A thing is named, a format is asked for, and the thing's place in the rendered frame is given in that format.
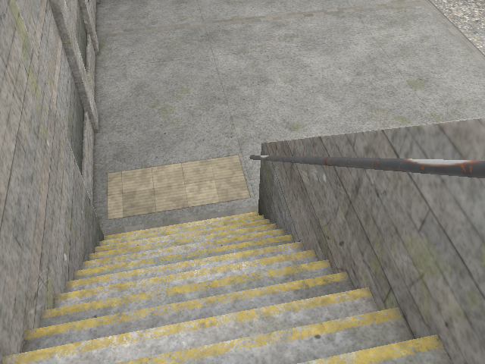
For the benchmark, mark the stairs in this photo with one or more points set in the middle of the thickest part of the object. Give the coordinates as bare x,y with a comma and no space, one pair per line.
229,290

